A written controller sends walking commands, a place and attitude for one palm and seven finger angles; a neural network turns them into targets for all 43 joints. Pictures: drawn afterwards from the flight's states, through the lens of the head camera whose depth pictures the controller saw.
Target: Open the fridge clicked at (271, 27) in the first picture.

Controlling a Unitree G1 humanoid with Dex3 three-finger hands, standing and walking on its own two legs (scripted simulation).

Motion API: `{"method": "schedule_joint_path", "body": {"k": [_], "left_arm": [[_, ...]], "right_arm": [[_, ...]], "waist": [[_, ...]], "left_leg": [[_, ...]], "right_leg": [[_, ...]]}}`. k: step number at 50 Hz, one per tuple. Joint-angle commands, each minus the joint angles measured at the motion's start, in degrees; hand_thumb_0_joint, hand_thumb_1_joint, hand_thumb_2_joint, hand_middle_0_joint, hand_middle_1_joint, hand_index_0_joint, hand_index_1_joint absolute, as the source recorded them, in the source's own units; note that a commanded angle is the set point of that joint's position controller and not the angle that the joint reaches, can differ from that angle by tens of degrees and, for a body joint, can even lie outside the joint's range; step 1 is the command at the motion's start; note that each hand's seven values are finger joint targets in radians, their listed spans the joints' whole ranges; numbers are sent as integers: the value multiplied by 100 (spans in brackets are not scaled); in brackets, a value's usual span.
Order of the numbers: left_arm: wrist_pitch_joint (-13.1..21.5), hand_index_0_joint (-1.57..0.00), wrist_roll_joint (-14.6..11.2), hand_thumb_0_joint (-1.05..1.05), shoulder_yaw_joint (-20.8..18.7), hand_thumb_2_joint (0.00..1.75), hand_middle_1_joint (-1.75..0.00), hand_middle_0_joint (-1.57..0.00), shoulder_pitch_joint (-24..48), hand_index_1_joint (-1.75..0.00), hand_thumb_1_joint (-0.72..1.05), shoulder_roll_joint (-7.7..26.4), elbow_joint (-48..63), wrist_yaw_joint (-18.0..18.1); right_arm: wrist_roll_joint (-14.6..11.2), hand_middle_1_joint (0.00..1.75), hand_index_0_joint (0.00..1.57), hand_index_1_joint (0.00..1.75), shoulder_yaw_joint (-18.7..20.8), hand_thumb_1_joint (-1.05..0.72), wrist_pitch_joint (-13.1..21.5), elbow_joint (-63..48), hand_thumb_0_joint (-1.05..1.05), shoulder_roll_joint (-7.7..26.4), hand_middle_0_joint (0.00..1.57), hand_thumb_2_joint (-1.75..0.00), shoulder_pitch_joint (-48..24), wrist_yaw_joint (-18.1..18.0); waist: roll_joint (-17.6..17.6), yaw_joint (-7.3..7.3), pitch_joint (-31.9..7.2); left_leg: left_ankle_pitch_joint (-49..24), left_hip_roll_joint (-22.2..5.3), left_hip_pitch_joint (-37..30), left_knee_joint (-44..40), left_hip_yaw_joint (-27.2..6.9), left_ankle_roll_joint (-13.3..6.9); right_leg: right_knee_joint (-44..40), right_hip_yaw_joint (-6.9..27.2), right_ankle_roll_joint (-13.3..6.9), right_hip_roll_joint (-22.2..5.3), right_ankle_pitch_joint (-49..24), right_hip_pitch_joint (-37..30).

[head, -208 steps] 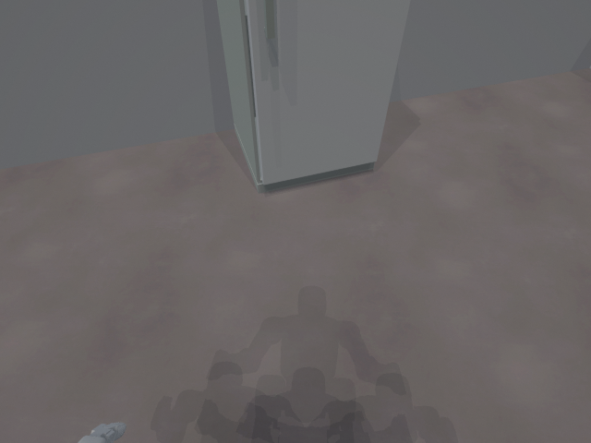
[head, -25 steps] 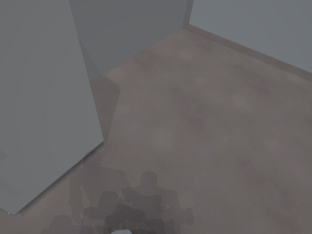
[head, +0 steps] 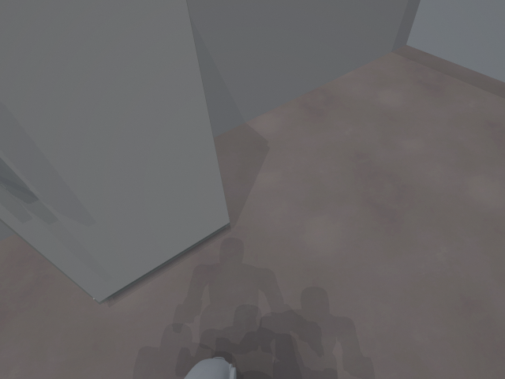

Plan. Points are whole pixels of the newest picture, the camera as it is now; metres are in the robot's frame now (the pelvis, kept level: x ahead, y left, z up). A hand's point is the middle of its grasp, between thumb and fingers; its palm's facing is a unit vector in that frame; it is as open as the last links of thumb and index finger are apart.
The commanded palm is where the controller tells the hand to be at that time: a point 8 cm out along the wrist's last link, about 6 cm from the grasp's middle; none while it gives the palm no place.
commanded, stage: turn to face it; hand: left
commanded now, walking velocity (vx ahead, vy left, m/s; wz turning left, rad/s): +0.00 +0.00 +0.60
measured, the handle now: out of the picture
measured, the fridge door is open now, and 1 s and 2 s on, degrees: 0 0 0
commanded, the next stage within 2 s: take the last steps up to it in 0.92 s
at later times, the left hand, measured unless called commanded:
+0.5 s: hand out of the picture +0.00 +0.28 -0.17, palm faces +0.34 -0.90 -0.26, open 7.4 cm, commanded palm none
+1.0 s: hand out of the picture -0.06 +0.20 -0.15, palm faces +0.53 -0.81 -0.26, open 7.4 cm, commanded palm none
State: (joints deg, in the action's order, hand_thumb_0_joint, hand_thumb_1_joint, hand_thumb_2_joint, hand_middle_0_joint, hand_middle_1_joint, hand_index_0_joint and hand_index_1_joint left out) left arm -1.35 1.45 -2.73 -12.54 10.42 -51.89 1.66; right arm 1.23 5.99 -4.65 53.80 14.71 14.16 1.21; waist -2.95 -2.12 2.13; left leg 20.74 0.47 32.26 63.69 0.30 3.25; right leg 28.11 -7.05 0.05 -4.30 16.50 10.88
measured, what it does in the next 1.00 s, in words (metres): steps on the spot, turning left: left foot, then right foot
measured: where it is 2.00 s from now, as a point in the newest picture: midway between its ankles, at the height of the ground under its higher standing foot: outside the picture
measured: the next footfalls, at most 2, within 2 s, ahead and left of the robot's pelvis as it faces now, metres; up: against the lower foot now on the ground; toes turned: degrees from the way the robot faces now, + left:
left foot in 0.24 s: +0.01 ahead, +0.15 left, +0.00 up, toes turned +16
right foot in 0.70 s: +0.10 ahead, -0.08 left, +0.00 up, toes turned +22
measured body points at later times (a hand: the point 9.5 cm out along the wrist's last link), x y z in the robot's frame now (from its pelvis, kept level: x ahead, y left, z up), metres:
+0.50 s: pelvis -0.01 +0.04 +0.00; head +0.02 +0.07 +0.45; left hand -0.02 +0.33 -0.15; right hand +0.16 -0.18 -0.12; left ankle -0.03 +0.14 -0.74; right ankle +0.03 -0.13 -0.66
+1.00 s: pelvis -0.02 +0.00 +0.00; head +0.01 -0.01 +0.45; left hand -0.09 +0.24 -0.13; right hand +0.17 -0.20 -0.16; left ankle -0.12 +0.11 -0.69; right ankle +0.06 -0.10 -0.74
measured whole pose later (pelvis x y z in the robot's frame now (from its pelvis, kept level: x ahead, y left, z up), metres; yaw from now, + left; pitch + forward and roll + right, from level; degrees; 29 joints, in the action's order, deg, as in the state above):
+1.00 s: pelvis -0.02 +0.00 +0.00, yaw +33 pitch -1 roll +1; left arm -0.9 2.0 -1.6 -13.1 10.2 -51.4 1.0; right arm 0.7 4.5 -5.2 55.6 14.6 12.0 1.1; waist -1.1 -0.1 4.1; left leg 25.1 -2.1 21.9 53.9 0.4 3.5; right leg 29.3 -8.7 0.3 -6.4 14.1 13.5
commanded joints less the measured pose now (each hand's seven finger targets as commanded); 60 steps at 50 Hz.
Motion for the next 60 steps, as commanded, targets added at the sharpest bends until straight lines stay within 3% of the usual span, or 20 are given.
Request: {"method": "schedule_joint_path", "body": {"k": [1, 7, 11, 13, 14, 19, 27, 32, 33, 35, 36, 38, 41, 49, 53, 54, 55, 56, 57, 60], "left_arm": [[177, -20, -7, 0, -217, 90, -30, -20, -211, -30, 90, 1122, 347, 63], [105, -20, 38, 0, -315, 90, -30, -20, -473, -30, 90, 1446, 234, 16], [63, -20, -59, 0, -345, 90, -30, -20, -259, -30, 90, 1461, 286, -26], [23, -20, -85, 0, -166, 90, -30, -20, 153, -30, 90, 818, 733, -66], [-41, -20, -48, 0, -209, 90, -30, -20, 333, -30, 90, 997, 768, -31], [-62, -20, -60, 0, -271, 90, -30, -20, 216, -30, 90, 935, 420, -111], [-58, -20, -89, 0, -207, 90, -30, -20, 562, -30, 90, 920, 626, -61], [52, -20, -132, 0, -186, 90, -30, -20, 43, -30, 90, 916, 568, -22], [101, -20, -130, 0, -213, 90, -30, -20, -163, -30, 90, 983, 520, -4], [190, -20, 21, 0, -363, 90, -30, -20, -332, -30, 90, 1855, 539, 54], [144, -20, -30, 0, -323, 90, -30, -20, -324, -30, 90, 1799, 588, 55], [140, -20, -39, 0, -271, 90, -30, -20, 399, -30, 90, 1362, 702, 73], [166, -20, -37, 0, -159, 90, -30, -20, 445, -30, 90, 1084, 695, 29], [135, -20, 58, 0, -268, 90, -30, -20, -351, -30, 90, 1375, 257, 31], [120, -20, -6, 0, -273, 90, -30, -20, -279, -30, 90, 1345, 46, 13], [88, -20, -69, 0, -229, 90, -30, -20, -270, -30, 90, 1166, 37, -10], [52, -20, -114, 0, -154, 90, -30, -20, -313, -30, 90, 784, 151, -58], [45, -20, -35, 0, -69, 90, -30, -20, 56, -30, 90, 611, 320, -84], [70, -20, 1, 0, -87, 90, -30, -20, 337, -30, 90, 748, 361, -125], [108, -20, 33, 0, -100, 90, -30, -20, 160, -30, 90, 717, -90, -231]], "right_arm": [[-12, 30, 20, 30, -15, -90, 134, -540, 0, 251, 20, -90, -536, 35], [-55, 30, 20, 30, -113, -90, 190, -707, 0, 233, 20, -90, -992, 62], [-26, 30, 20, 30, -20, -90, 316, -505, 0, 650, 20, -90, -169, 29], [-59, 30, 20, 30, 236, -90, 372, -385, 0, 1733, 20, -90, 559, -52], [-51, 30, 20, 30, 186, -90, 338, -280, 0, 1602, 20, -90, 628, -66], [-15, 30, 20, 30, -11, -90, 410, -575, 0, 1030, 20, -90, -512, -176], [15, 30, 20, 30, 48, -90, 339, -548, 0, 1096, 20, -90, -242, -149], [-3, 30, 20, 30, 73, -90, 299, -622, 0, 1058, 20, -90, -501, -134], [-36, 30, 20, 30, 65, -90, 298, -643, 0, 955, 20, -90, -526, -125], [-92, 30, 20, 30, -38, -90, 301, -818, 0, 308, 20, -90, -392, -87], [-30, 30, 20, 30, 39, -90, 245, -795, 0, 608, 20, -90, -460, -105], [4, 30, 20, 30, 59, -90, 126, -519, 0, 547, 20, -90, -260, -45], [9, 30, 20, 30, 17, -90, 107, -347, 0, 469, 20, -90, -119, 18], [-66, 30, 20, 30, -136, -90, 174, -355, 0, 223, 20, -90, -732, -6], [-76, 30, 20, 30, -234, -90, 335, -81, 0, 135, 20, -90, -25, -69], [-63, 30, 20, 30, -208, -90, 413, 10, 0, 363, 20, -90, 263, -74], [17, 30, 20, 30, -93, -90, 462, 34, 0, 908, 20, -90, 433, -98], [37, 30, 20, 30, -24, -90, 428, 37, 0, 1269, 20, -90, 617, -124], [50, 30, 20, 30, -52, -90, 418, 35, 0, 1201, 20, -90, 575, -129], [13, 30, 20, 30, -263, -90, 578, 103, 0, 518, 20, -90, 262, -252]], "waist": [[1365, 316, 6], [1710, 551, -143], [1045, 53, -827], [-1551, -365, -1165], [-825, -328, -1086], [-675, 124, -380], [-581, 0, -407], [-651, 259, -589], [-429, 383, -655], [2155, 470, -614], [1637, 483, -543], [1373, 136, -161], [1419, 91, 59], [1516, 525, -109], [1320, 211, -619], [664, 77, -776], [-941, -9, -706], [-1618, -184, -335], [-971, -201, -16], [-800, 36, 448]], "left_leg": [[240, -263, 185, -421, 228, 148], [479, -207, -699, -1924, 646, 20], [-1267, -228, -2499, -3974, 579, -177], [-5530, -2555, -3930, -4100, -2265, -1469], [-5249, -2565, -3683, -3953, -1720, -1657], [-3702, -1357, -2472, -4224, -1009, -1110], [-2916, -1318, -2511, -4280, -1813, -1331], [-3160, -1061, -1904, -3745, -2006, -1120], [-2647, -845, -1476, -3468, -1915, -905], [1188, 477, 250, -1262, -351, -82], [1410, 184, -22, -236, -617, -151], [642, -29, -135, 543, -586, -128], [-7, -126, -204, 668, -252, -15], [646, -183, -877, -1590, 243, 7], [-386, -50, -2246, -3636, 442, -86], [-704, -286, -2974, -4326, 171, -161], [-384, -1563, -3489, -4849, -1541, -619], [-141, -2283, -3207, -5251, -2440, -1176], [477, -2398, -2815, -5340, -2338, -1414], [-35, -1575, -2580, -5396, -1494, -1136]], "right_leg": [[-738, 514, -655, -1468, -2523, -583], [-341, 295, -626, -1677, -3074, -654], [1218, -324, -42, -1452, -2841, -218], [3474, -73, 605, -312, 2232, 2389], [3823, 381, 498, -442, 2091, 2354], [3807, 581, 572, -273, 695, 2051], [2315, 669, 600, 45, 812, 1692], [471, 555, 471, 334, 109, 281], [-350, 583, 449, 218, -500, -380], [-1265, 2949, -471, -2210, -1399, -1225], [-1250, 2787, -851, -2434, -1323, -361], [-1317, 1993, -696, -1736, -537, 233], [-1159, 1007, -521, -1221, -796, 327], [-928, 955, -823, -1526, -1549, -223], [-244, 609, -389, -1297, -1484, -103], [277, 325, -120, -1041, -504, 408], [1407, -145, 235, -337, 1005, 1725], [2347, -36, 299, -11, 1886, 2429], [2842, 320, 185, -207, 1568, 2513], [3392, 523, 179, -222, 477, 2559]]}}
